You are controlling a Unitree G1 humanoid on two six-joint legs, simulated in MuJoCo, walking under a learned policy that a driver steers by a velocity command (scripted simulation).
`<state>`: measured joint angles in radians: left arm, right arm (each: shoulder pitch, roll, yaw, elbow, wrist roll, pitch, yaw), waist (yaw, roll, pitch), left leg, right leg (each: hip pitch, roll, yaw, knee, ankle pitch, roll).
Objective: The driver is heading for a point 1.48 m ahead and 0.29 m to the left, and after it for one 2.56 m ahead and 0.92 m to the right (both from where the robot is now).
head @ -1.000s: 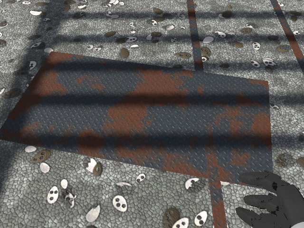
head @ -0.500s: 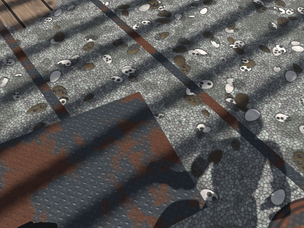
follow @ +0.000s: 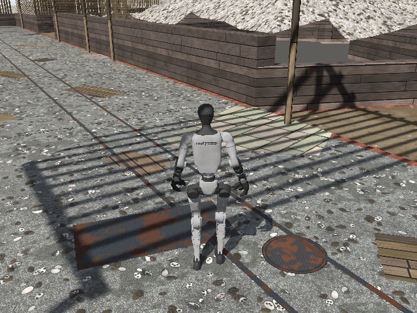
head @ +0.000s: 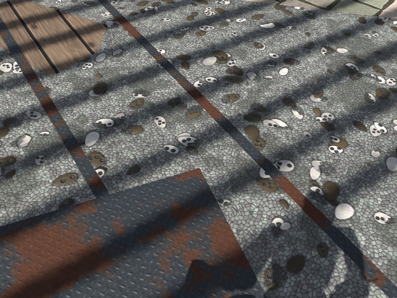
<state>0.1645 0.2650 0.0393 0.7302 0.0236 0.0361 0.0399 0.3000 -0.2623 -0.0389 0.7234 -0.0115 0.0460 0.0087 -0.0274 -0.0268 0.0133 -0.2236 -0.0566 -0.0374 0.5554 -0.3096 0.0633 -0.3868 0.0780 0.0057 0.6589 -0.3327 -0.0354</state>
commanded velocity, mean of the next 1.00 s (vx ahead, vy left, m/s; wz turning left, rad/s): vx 0.31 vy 0.00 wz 0.48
